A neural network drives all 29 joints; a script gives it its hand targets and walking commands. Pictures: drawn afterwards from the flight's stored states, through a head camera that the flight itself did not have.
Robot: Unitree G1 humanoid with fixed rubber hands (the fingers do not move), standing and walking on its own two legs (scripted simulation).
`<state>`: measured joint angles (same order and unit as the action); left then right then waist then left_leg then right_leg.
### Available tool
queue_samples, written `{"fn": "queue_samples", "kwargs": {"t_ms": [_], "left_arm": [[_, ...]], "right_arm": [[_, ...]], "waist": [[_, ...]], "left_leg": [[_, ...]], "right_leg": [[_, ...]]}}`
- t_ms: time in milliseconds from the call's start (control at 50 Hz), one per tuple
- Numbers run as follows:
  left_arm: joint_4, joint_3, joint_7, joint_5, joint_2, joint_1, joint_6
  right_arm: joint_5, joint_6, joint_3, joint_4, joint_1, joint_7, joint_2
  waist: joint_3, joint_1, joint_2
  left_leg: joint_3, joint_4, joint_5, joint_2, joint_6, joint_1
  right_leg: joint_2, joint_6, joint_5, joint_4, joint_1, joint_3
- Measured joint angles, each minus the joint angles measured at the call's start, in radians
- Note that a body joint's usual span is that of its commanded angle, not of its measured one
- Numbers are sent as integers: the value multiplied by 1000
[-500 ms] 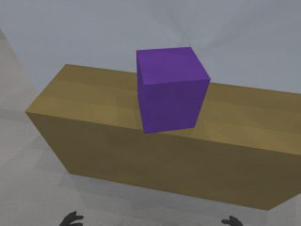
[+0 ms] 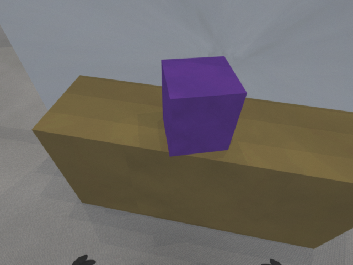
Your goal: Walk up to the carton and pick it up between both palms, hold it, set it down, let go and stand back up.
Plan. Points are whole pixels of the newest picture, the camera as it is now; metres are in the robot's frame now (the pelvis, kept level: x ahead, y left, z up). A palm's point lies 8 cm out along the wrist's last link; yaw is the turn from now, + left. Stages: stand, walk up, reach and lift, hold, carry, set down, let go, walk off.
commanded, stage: walk up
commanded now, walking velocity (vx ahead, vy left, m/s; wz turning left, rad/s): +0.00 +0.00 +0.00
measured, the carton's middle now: (196, 107) +0.61 -0.05 +0.00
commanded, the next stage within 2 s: stand in 1.96 s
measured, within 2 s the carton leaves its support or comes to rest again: neither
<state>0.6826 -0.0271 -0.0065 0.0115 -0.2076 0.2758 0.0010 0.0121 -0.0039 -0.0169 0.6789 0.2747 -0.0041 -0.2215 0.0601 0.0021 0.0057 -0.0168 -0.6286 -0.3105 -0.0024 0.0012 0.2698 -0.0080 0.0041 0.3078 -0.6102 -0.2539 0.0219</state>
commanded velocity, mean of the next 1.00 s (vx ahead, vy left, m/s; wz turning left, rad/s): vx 0.00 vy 0.00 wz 0.00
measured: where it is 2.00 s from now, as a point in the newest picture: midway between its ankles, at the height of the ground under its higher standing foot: outside the picture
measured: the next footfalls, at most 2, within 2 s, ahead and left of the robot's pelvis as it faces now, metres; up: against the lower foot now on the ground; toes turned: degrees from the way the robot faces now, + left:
right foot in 0.58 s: +0.26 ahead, -0.14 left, +0.00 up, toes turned -8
left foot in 0.94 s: +0.24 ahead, +0.14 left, +0.00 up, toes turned -9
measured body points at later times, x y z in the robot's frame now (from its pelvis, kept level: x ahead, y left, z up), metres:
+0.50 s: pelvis +0.08 +0.01 -0.01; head +0.10 +0.00 +0.44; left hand +0.20 +0.25 -0.12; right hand +0.05 -0.26 -0.13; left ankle +0.02 +0.12 -0.73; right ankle +0.15 -0.11 -0.69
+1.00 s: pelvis +0.14 +0.02 -0.03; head +0.16 +0.04 +0.42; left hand +0.27 +0.29 -0.14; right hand +0.23 -0.25 -0.13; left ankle +0.21 +0.15 -0.73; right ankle +0.21 -0.13 -0.72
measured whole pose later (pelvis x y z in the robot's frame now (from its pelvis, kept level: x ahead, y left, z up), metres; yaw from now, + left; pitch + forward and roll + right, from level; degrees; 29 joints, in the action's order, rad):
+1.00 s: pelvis +0.14 +0.02 -0.03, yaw -6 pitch -5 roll +0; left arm 0.65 -0.05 0.02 0.01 -0.29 0.28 0.03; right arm 0.02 0.03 -0.02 0.65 0.26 -0.02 -0.26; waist 0.13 0.02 -0.04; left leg 0.02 -0.85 -0.36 -0.04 0.02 0.39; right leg -0.04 0.02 0.41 -0.88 -0.46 -0.03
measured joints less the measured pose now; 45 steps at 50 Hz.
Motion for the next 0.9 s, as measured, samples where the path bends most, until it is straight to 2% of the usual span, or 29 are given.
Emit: {"fn": "queue_samples", "kwargs": {"t_ms": [80,160,220,260,300,340,380,420,480,560,580,600,620,640,700,740,800,900], "left_arm": [[1,-4,-3,7,0,9,-3],[-1,-17,-13,28,4,84,-20],[13,-20,-8,39,-6,127,-23],[30,-27,-7,37,-17,149,-16],[41,-32,-6,31,-24,169,-2],[37,-31,-3,39,-26,168,8],[23,-31,0,39,-28,156,8],[5,-35,-2,34,-31,134,4],[-29,-40,-11,24,-30,85,-2],[-80,-38,-19,20,-13,22,-23],[-93,-37,-16,24,-11,16,-31],[-95,-36,-10,30,-2,4,-39],[-97,-32,-2,37,5,-8,-44],[-102,-26,8,42,8,-13,-44],[-99,-14,34,33,17,-12,-21],[-94,-8,45,34,23,1,-11],[-79,-4,49,38,19,24,-12],[-59,-15,46,33,-25,32,-7]], "right_arm": [[10,-1,-3,3,7,-4,0],[42,-8,-26,-9,57,-24,-8],[46,-21,-39,-15,95,-33,-18],[48,-36,-42,-11,109,-34,-15],[49,-52,-35,-18,124,-28,-14],[53,-56,-27,-14,137,-16,-18],[58,-52,-22,-1,153,-3,-22],[58,-45,-19,14,171,5,-26],[50,-32,-16,43,191,11,-37],[35,-17,-18,59,197,10,-69],[31,-13,-19,58,196,10,-77],[28,-8,-21,60,188,9,-88],[26,-3,-24,61,176,9,-93],[24,7,-22,55,166,7,-94],[35,57,-14,39,126,2,-92],[39,73,-16,31,92,-1,-93],[37,73,-23,6,50,-5,-91],[18,59,-24,-28,-3,-12,-68]], "waist": [[-3,1,0],[-41,4,11],[-43,8,15],[-37,14,-2],[-40,0,-21],[-21,-20,-20],[8,-32,-20],[32,-45,-25],[58,-60,-31],[78,-66,-11],[79,-66,-2],[90,-62,27],[101,-58,57],[105,-53,72],[99,-36,85],[93,-20,93],[82,-1,96],[74,24,59]], "left_leg": [[0,-8,-19,0,-3,1],[4,-81,-180,1,-26,9],[37,-83,-115,-11,-28,4],[60,-60,-64,1,-27,-25],[77,-58,-96,16,-34,-36],[83,-58,-110,12,-38,-57],[92,-41,-115,4,-37,-91],[102,-16,-118,-1,-33,-126],[114,16,-125,-4,-24,-169],[133,-26,-183,-13,-5,-187],[134,-68,-216,-21,2,-180],[128,-131,-255,-47,3,-168],[110,-218,-259,-72,-4,-141],[81,-322,-269,-74,-1,-100],[30,-607,-299,-34,7,35],[25,-687,-266,-23,8,105],[19,-638,-229,-35,13,170],[-2,-329,-189,-76,15,152]], "right_leg": [[2,-5,16,-7,-2,-1],[14,-30,105,-47,-3,-20],[10,-14,50,-46,12,-24],[-3,3,80,-75,16,-48],[2,-2,171,-184,-28,-80],[19,-3,220,-333,-87,-70],[26,-4,229,-443,-149,-49],[23,-3,209,-482,-203,-37],[1,-1,138,-402,-251,-29],[-27,-18,-34,-145,-227,-17],[-24,-26,-110,-86,-202,-18],[-2,-25,-151,-96,-201,-8],[19,-27,-135,-133,-205,6],[30,-29,-102,-169,-213,14],[29,-39,-42,-201,-204,21],[23,-35,-51,-170,-178,23],[16,-28,-69,-117,-147,25],[1,-3,-69,-115,-148,18]]}}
